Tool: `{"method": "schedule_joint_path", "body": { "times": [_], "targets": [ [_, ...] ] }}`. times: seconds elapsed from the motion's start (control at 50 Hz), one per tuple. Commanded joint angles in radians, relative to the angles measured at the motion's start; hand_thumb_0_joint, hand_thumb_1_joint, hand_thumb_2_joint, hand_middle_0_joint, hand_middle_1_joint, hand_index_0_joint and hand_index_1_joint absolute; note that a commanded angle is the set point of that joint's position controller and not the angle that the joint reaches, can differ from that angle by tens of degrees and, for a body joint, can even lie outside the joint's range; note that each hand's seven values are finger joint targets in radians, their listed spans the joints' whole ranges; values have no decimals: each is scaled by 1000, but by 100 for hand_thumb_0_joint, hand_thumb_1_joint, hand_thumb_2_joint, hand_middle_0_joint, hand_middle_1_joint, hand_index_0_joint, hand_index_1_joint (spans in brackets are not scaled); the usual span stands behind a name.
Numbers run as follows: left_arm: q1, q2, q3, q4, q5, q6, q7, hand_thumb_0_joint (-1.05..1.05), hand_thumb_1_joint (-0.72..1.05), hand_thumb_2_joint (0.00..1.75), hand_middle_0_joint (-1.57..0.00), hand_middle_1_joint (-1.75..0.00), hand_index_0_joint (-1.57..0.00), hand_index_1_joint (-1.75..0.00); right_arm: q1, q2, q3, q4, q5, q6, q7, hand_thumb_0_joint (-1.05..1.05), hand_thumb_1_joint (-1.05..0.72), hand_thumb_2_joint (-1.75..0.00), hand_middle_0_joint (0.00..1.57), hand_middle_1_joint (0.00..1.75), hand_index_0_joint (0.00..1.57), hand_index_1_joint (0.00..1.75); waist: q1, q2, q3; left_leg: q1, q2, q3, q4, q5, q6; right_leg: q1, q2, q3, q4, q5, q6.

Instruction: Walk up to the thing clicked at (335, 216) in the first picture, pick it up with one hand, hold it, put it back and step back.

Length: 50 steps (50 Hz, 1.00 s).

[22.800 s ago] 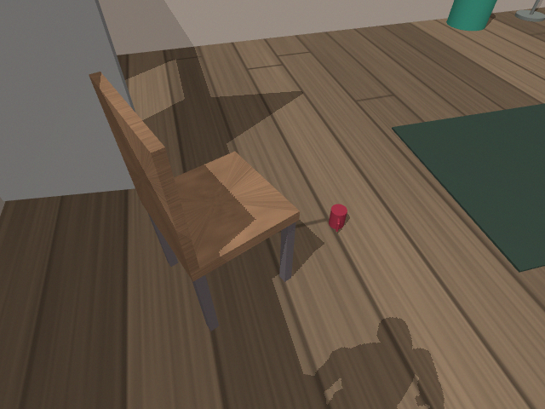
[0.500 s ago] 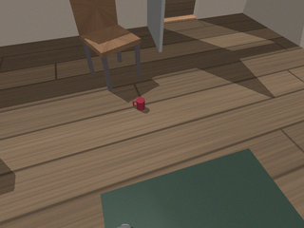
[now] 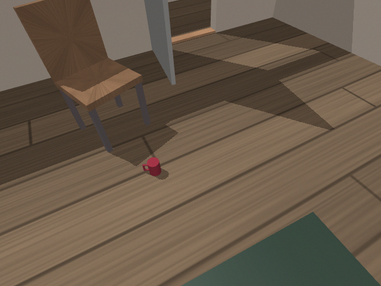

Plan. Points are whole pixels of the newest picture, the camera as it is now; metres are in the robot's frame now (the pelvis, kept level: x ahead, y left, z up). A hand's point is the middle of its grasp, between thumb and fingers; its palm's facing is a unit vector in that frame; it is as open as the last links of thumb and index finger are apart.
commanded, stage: walk up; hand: left
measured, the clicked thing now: (151, 167) +0.95 +0.27 -0.71
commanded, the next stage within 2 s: none
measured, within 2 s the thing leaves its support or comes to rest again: neither
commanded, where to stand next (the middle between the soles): +0.57 +0.02 m, yaw -2 degrees
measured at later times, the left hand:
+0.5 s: hand (66, 269) +0.22 +0.32 -0.14, palm faces -0.03 -0.94 -0.34, open 7.4 cm
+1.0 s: hand (109, 167) +0.52 +0.27 -0.12, palm faces -0.12 -0.91 -0.39, open 7.4 cm
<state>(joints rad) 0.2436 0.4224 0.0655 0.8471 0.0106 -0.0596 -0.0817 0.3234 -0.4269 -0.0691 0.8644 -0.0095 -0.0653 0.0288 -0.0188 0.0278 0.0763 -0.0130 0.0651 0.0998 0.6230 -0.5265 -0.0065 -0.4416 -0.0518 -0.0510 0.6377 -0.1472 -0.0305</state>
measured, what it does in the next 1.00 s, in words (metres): walks ahead: left foot, then right foot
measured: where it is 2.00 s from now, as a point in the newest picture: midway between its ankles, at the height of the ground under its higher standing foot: (195, 235)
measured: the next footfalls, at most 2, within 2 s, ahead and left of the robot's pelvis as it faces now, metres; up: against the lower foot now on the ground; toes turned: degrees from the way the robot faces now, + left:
left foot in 0.42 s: +0.32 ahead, +0.15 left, +0.00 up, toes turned +5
right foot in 0.94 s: +0.51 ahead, -0.10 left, -0.01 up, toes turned -8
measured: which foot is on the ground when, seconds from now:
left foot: down 0.00-0.00, up 0.02-0.40, down 0.42-0.96, up 0.98-1.00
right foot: down 0.00-0.46, up 0.48-0.92, down 0.94-1.00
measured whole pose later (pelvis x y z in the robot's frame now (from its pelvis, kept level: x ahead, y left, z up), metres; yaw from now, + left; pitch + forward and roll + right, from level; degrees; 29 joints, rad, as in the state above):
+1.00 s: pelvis +0.40 +0.01 +0.00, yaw -4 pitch -2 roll +1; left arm 0.25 0.39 0.05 0.83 0.01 -0.07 -0.06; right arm 0.40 -0.41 -0.05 0.85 -0.01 -0.05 0.02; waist -0.03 0.03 0.09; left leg -0.15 0.05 0.07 0.84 -0.46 0.04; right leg -0.38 -0.03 -0.07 0.63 -0.21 -0.04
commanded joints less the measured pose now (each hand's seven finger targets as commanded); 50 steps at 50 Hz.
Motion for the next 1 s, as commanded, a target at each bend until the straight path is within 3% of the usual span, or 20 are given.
{"method": "schedule_joint_path", "body": {
  "times": [0.0, 0.02, 0.04, 0.1, 0.16, 0.22, 0.32, 0.4, 0.42, 0.44, 0.48, 0.54, 0.56, 0.66, 0.76, 0.84, 0.9, 0.92, 0.94, 0.98],
  "targets": [
    [269, 359, 111, -35, -1, -32, 43, 0, 90, 90, -20, -30, -20, -30, 55, -149, -25, -110, 9, -17, -7, 0, -90, -90, 20, 30, 20, 30, 113, -279, -180, -578, -86, -85, 600, -6, 50, 571, -372, 714, -363, -297, -198],
    [188, 360, 109, -48, -16, -28, 46, 0, 90, 90, -20, -30, -20, -30, 24, -215, -43, -94, 0, -11, -14, 0, -90, -90, 20, 30, 20, 30, 108, -240, -121, -585, -38, -125, 662, 3, 45, 477, -388, 776, -389, -364, -256],
    [158, 329, 100, -55, -21, -27, 51, 0, 90, 90, -20, -30, -20, -30, -31, -224, -44, -85, 3, -16, -13, 0, -90, -90, 20, 30, 20, 30, 103, -184, -73, -604, -14, -163, 673, 49, 50, 415, -356, 684, -395, -269, -261],
    [87, 260, 74, -60, -21, -40, 55, 0, 90, 90, -20, -30, -20, -30, 27, -174, -36, -47, 15, -6, 2, 0, -90, -90, 20, 30, 20, 30, 34, -164, -5, -492, 34, -175, 542, 168, 51, 215, -228, 342, -357, -54, -180],
    [93, 236, 63, -68, -16, -51, 53, 0, 90, 90, -20, -30, -20, -30, 35, -167, -42, -38, 1, 6, 20, 0, -90, -90, 20, 30, 20, 30, 25, -147, -12, -474, 29, -132, 424, 250, 27, 201, -173, 224, -372, -16, -178],
    [87, 252, 68, -82, -7, -53, 49, 0, 90, 90, -20, -30, -20, -30, -34, -161, -47, -60, -9, 8, 33, 0, -90, -90, 20, 30, 20, 30, 41, -159, 9, -497, 46, -105, 220, 272, -4, 192, -172, 186, -419, -194, -191],
    [97, 272, 69, -91, -2, -47, 39, 0, 90, 90, -20, -30, -20, -30, -109, -151, -52, -77, -15, -14, 38, 0, -90, -90, 20, 30, 20, 30, 66, -154, -8, -370, 34, -67, -10, 372, -1, 172, -192, 168, -354, -220, -174],
    [87, 229, 43, -98, 6, -32, 39, 0, 90, 90, -20, -30, -20, -30, 45, -199, -75, -17, -17, -37, 22, 0, -90, -90, 20, 30, 20, 30, -30, -34, -86, -35, -23, -51, -78, 291, 34, 22, -136, 118, -98, -183, -123],
    [125, 178, 26, -96, 2, -29, 39, 0, 90, 90, -20, -30, -20, -30, 127, -253, -92, 0, -24, -44, 12, 0, -90, -90, 20, 30, 20, 30, -71, 145, -123, 64, 64, -191, -206, 98, 73, -52, -48, 30, 170, -150, -90],
    [172, 115, 11, -99, -12, -24, 37, 0, 90, 90, -20, -30, -20, -30, 158, -329, -107, -21, -31, -52, 4, 0, -90, -90, 20, 30, 20, 30, -63, 313, -129, 143, 314, -660, -369, -118, 158, -258, 88, 12, 420, -358, -23],
    [150, 250, 38, -57, -2, -10, 62, 0, 90, 90, -20, -30, -20, -30, 89, -320, -105, -43, 5, -42, 3, 0, -90, -90, 20, 30, 20, 30, -43, 143, -62, 54, 390, -729, -393, -87, 272, -286, 15, 129, 537, -379, -36],
    [164, 216, 32, -16, -17, -10, 51, 0, 90, 90, -20, -30, -20, -30, 27, -225, -57, -64, 9, -52, -8, 0, -90, -90, 20, 30, 20, 30, 3, 72, 8, -105, 229, -330, -354, 428, 137, -149, -17, 186, 444, -214, -19],
    [159, 200, 34, -14, -21, -4, 46, 0, 90, 90, -20, -30, -20, -30, 34, -228, -56, -56, 10, -58, -9, 0, -90, -90, 20, 30, 20, 30, 6, 107, 8, -132, 212, -284, -355, 513, 125, -116, -14, 167, 422, -191, -9],
    [137, 192, 38, -18, -10, 15, 21, 0, 90, 90, -20, -30, -20, -30, -30, -237, -59, -97, 3, -54, -4, 0, -90, -90, 20, 30, 20, 30, 20, 138, 58, -222, 204, -199, -453, 152, 208, -93, -35, 95, 267, -99, 35],
    [-14, 153, 31, -70, 4, 2, 15, 0, 90, 90, -20, -30, -20, -30, 96, -228, -60, -74, 2, -51, -10, 0, -90, -90, 20, 30, 20, 30, -36, 70, 33, -28, 213, -145, -340, 655, 203, -153, -45, 42, 109, -60, 11],
    [-12, 129, 32, -74, 0, -7, 13, 0, 90, 90, -20, -30, -20, -30, 41, -231, -61, -104, 2, -39, -9, 0, -90, -90, 20, 30, 20, 30, -8, 96, 17, -103, 190, -87, -259, 701, 183, 25, -14, -9, -33, -15, -12],
    [139, 185, 61, -24, 5, -25, 30, 0, 90, 90, -20, -30, -20, -30, 62, -180, -40, -126, 9, -31, -12, 0, -90, -90, 20, 30, 20, 30, 68, -65, -98, -190, 114, -34, 42, 673, 129, 348, 37, -17, -147, 26, -46],
    [212, 240, 85, -20, 10, -32, 40, 0, 90, 90, -20, -30, -20, -30, 108, -134, -20, -135, 12, -35, -11, 0, -90, -90, 20, 30, 20, 30, 97, -195, -168, -303, 54, 1, 250, 530, 96, 489, -73, 141, -195, -36, -82],
    [245, 306, 98, -43, 8, -35, 51, 0, 90, 90, -20, -30, -20, -30, 156, -84, -1, -145, 12, -32, -9, 0, -90, -90, 20, 30, 20, 30, 93, -338, -221, -488, -69, -11, 431, 41, 58, 613, -312, 516, -250, -45, -172],
    [201, 304, 87, -62, -18, -28, 61, 0, 90, 90, -20, -30, -20, -30, 120, -203, -33, -120, 4, -14, -24, 0, -90, -90, 20, 30, 20, 30, 96, -193, -128, -564, -54, -115, 562, -16, 50, 525, -384, 627, -301, 64, -270]
  ]
}}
